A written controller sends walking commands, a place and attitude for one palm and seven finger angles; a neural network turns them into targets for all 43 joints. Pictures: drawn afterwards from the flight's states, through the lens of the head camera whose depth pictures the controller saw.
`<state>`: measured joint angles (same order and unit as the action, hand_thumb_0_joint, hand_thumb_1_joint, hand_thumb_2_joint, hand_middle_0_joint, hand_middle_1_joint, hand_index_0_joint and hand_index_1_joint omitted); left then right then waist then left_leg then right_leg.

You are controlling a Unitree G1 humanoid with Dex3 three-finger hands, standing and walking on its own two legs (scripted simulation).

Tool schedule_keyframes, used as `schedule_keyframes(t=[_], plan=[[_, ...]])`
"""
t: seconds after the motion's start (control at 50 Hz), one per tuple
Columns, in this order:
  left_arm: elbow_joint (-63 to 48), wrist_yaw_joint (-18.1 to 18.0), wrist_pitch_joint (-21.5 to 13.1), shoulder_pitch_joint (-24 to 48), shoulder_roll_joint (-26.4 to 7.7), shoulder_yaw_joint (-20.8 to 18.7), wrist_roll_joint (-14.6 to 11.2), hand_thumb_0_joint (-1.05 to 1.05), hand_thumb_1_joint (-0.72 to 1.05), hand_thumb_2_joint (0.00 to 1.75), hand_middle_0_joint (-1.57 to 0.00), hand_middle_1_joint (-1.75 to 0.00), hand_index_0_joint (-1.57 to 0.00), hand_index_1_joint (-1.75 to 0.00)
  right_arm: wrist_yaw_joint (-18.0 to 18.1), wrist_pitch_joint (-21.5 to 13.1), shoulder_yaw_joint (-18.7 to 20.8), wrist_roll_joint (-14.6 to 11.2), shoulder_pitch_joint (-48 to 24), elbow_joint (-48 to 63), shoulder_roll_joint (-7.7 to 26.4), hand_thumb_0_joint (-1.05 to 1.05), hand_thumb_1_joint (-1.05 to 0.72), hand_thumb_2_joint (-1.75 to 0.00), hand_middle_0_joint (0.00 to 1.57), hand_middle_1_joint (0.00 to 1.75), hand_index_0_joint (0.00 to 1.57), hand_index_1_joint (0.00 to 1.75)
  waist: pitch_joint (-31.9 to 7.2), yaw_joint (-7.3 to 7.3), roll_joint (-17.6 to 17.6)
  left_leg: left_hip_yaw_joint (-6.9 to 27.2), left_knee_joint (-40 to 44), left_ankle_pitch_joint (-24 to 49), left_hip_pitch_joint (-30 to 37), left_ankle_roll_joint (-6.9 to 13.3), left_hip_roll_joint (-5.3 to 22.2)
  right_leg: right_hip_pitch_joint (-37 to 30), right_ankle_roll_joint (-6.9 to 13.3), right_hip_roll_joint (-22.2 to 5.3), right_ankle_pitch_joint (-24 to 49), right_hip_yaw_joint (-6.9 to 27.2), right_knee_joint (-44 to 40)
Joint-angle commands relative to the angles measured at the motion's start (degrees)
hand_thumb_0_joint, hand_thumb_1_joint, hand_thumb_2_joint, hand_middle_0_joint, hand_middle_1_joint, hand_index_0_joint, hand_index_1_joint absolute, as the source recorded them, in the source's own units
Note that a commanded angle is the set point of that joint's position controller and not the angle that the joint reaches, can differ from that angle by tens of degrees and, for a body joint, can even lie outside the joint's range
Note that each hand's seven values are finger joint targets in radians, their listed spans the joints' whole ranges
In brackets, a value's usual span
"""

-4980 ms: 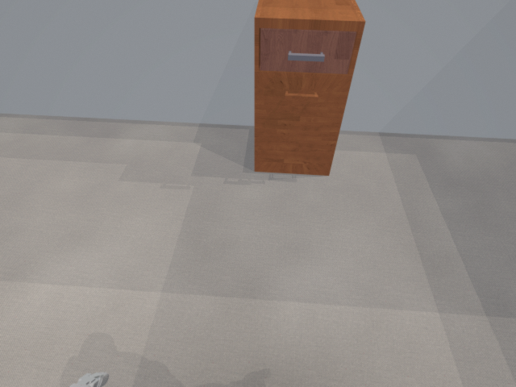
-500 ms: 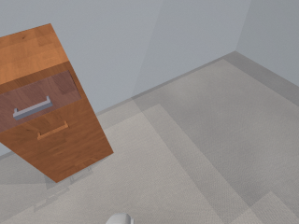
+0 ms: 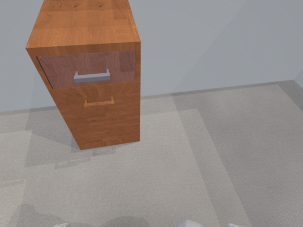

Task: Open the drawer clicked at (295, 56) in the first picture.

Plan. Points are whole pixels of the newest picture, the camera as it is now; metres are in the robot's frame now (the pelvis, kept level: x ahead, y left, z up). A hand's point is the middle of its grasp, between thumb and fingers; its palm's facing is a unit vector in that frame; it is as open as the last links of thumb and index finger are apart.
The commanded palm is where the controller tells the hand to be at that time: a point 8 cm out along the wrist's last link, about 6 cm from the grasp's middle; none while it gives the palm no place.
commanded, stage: turn to face it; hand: left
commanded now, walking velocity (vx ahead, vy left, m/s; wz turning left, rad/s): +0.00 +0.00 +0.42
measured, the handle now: (92, 74) +0.70 +0.31 -0.07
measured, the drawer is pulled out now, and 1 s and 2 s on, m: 0.00 0.00 0.00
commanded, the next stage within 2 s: take the last steps up to it in 0.32 s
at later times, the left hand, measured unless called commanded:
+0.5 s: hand out of the picture +0.01 +0.15 -0.15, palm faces +0.24 -0.94 -0.25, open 7.4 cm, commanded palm none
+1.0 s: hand out of the picture +0.07 +0.20 -0.18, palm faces +0.24 -0.96 -0.16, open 7.4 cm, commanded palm none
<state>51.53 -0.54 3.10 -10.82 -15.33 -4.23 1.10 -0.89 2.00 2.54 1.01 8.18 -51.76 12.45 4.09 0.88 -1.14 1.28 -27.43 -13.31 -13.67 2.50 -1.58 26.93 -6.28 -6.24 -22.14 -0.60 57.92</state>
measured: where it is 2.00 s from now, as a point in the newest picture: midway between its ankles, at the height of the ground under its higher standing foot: (150, 226)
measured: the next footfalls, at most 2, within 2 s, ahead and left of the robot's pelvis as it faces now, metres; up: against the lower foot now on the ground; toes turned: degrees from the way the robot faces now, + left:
right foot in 0.18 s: +0.05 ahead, -0.14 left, +0.00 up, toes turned +2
left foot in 0.64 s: -0.03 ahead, +0.10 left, +0.00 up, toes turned +19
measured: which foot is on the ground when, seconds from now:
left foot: down 0.00-0.18, up 0.20-0.62, down 0.64-1.00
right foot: up 0.00-0.16, down 0.18-0.64, up 0.66-1.00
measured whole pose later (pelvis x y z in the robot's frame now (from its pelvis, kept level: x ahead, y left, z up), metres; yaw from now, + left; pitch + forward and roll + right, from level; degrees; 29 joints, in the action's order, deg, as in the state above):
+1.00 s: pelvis +0.08 +0.02 +0.00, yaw +14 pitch +0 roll +0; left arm 60.6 1.7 0.8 -13.3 -11.0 -2.9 1.3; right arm 1.6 -3.2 1.2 1.5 24.5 -63.5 6.4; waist 2.8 -1.2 -1.7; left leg -5.0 -15.7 -19.7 4.5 0.6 0.0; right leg 33.0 -1.2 -5.9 -11.9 -4.6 51.3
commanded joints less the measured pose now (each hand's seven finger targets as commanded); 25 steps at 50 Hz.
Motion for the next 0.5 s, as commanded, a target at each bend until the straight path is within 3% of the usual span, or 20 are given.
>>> schedule_keyframes(t=[0.0, 0.06, 0.1, 0.12, 0.14, 0.16, 0.18, 0.2, 0.24, 0.26, 0.3, 0.4, 0.48], plan=[[-5.4, -0.6, -1.3, 2.7, -3.8, -0.5, -0.3, 0.0, 0.9, 0.9, -0.2, -0.3, -0.2, -0.3, 1.0, -0.8, 3.7, 0.3, 3.4, 3.1, 12.2, 0.0, -0.9, -0.9, 0.2, 0.3, 0.2, 0.3, -5.1, -3.03, 10.6, 15.7, 7.7, 18.0, 4.8, 7.8, 13.8, 0.3, 0.6, 2.2, -2.5, -0.3, -6.8], [-5.6, -0.8, -1.7, 1.2, -2.9, -0.2, -0.7, 0.0, 0.9, 0.9, -0.2, -0.3, -0.2, -0.3, 1.1, -0.6, 3.9, 0.5, 2.7, 3.4, 12.3, 0.0, -0.9, -0.9, 0.2, 0.3, 0.2, 0.3, -6.6, -2.1, 11.8, 17.8, 5.2, 22.0, 2.9, 7.5, 13.2, -5.9, 1.5, 4.3, -2.5, -0.7, -15.0], [-5.0, -1.0, -2.2, -1.6, -3.3, -0.3, -0.8, 0.0, 0.9, 0.9, -0.2, -0.3, -0.2, -0.3, 1.1, -0.6, 3.9, 0.2, 2.0, 3.6, 11.7, 0.0, -0.9, -0.9, 0.2, 0.3, 0.2, 0.3, -7.6, -0.47, 10.5, 18.2, 2.2, 22.5, -0.5, 6.1, 11.8, -13.0, 2.0, 5.2, 3.6, -0.9, -23.7], [-4.3, -1.1, -2.7, -3.8, -3.6, -0.6, -0.8, 0.0, 0.9, 0.9, -0.2, -0.3, -0.2, -0.3, 1.0, -0.6, 3.7, 0.0, 1.6, 3.7, 10.8, 0.0, -0.9, -0.9, 0.2, 0.3, 0.2, 0.3, -8.6, 0.86, 8.3, 17.0, -0.6, 19.0, -3.6, 4.1, 10.1, -19.0, 2.3, 4.3, 9.5, -0.8, -32.1], [-4.0, -1.4, -3.6, -5.5, -6.8, -1.1, -0.3, 0.0, 0.9, 0.9, -0.2, -0.3, -0.2, -0.3, 0.7, -0.7, 3.4, -0.6, 3.3, 3.7, 7.9, 0.0, -0.9, -0.9, 0.2, 0.3, 0.2, 0.3, -10.7, 1.28, -0.6, 13.0, -8.1, 8.1, -10.9, 0.4, 5.9, -28.3, 4.1, -3.4, 12.7, 6.4, -39.3], [-4.1, -1.8, -3.9, -6.2, -12.1, -2.0, 0.6, 0.0, 0.9, 0.9, -0.2, -0.3, -0.2, -0.3, 0.7, -0.8, 2.6, -0.7, 3.8, 5.1, 4.2, 0.0, -0.9, -0.9, 0.2, 0.3, 0.2, 0.3, -10.0, 1.48, -17.3, 2.0, -21.5, -17.5, -21.1, -4.4, -3.0, -31.2, 10.4, -18.9, 23.1, 21.4, -41.1], [-4.6, -1.8, -3.5, -6.2, -12.0, -1.5, 0.0, 0.0, 0.9, 0.9, -0.2, -0.3, -0.2, -0.3, 1.0, -0.2, 3.4, -0.1, 3.0, 5.0, 7.2, 0.0, -0.9, -0.9, 0.2, 0.3, 0.2, 0.3, -9.4, 1.82, -12.3, 4.2, -31.6, -21.7, -18.5, -4.1, -0.8, -22.9, 14.6, -22.2, 26.6, 20.3, -40.5], [-5.1, -2.1, -3.5, -2.1, -8.5, -1.4, 0.0, 0.0, 0.9, 0.9, -0.2, -0.3, -0.2, -0.3, 0.8, 0.6, 3.7, 0.1, 3.6, 3.7, 7.4, 0.0, -0.9, -0.9, 0.2, 0.3, 0.2, 0.3, -7.0, -0.21, -10.2, 5.5, -37.1, -17.2, -17.7, -4.0, 0.7, -18.9, 14.8, -18.5, 22.9, 15.1, -41.4], [-5.9, -1.7, -3.5, 2.5, -6.0, -0.4, -0.3, 0.0, 0.9, 0.9, -0.2, -0.3, -0.2, -0.3, 0.2, 1.3, 3.7, 0.3, 5.7, 0.7, 6.7, 0.0, -0.9, -0.9, 0.2, 0.3, 0.2, 0.3, -2.9, -2.4, -8.0, 3.1, -42.6, -10.5, -17.8, -4.9, 1.9, -15.7, 12.3, -12.0, 20.1, 7.6, -40.7], [-5.7, -1.5, -3.7, 2.4, -4.8, 0.0, -0.3, 0.0, 0.9, 0.9, -0.2, -0.3, -0.2, -0.3, 0.0, 1.3, 3.4, 0.4, 6.4, 0.2, 6.4, 0.0, -0.9, -0.9, 0.2, 0.3, 0.2, 0.3, -2.5, -2.43, -8.8, 2.2, -42.6, -8.2, -17.9, -5.3, 2.1, -16.2, 11.7, -10.2, 22.6, 4.8, -40.3], [-4.7, -1.6, -3.9, 0.5, -4.4, 0.0, -0.3, 0.0, 0.9, 0.9, -0.2, -0.3, -0.2, -0.3, -0.1, 1.3, 3.3, 0.1, 6.8, -0.8, 5.7, 0.0, -0.9, -0.9, 0.2, 0.3, 0.2, 0.3, -2.6, -1.98, -9.4, 1.1, -41.5, -6.3, -17.9, -6.0, 2.6, -18.0, 11.5, -9.8, 24.8, 1.6, -40.1], [-2.0, -1.6, -3.8, -4.6, -5.4, -0.3, 0.4, 0.0, 0.9, 0.9, -0.2, -0.3, -0.2, -0.3, 0.1, 1.5, 2.6, -0.1, 2.8, -1.0, 4.6, 0.0, -0.9, -0.9, 0.2, 0.3, 0.2, 0.3, -1.4, 0.35, -9.3, -0.9, -32.1, -9.5, -14.4, -6.3, 3.5, -18.0, 13.7, -11.7, 22.4, 2.5, -41.3], [0.8, -1.1, -4.2, -7.6, -6.5, -0.8, 0.8, 0.0, 0.9, 0.9, -0.2, -0.3, -0.2, -0.3, -0.3, 0.3, 1.7, 0.2, 0.8, -0.8, 3.0, 0.0, -0.9, -0.9, 0.2, 0.3, 0.2, 0.3, -2.1, 1.97, -9.4, -4.1, -19.4, -11.0, -11.3, -5.1, 3.9, -20.0, 14.1, -12.2, 5.8, 4.3, -44.6]])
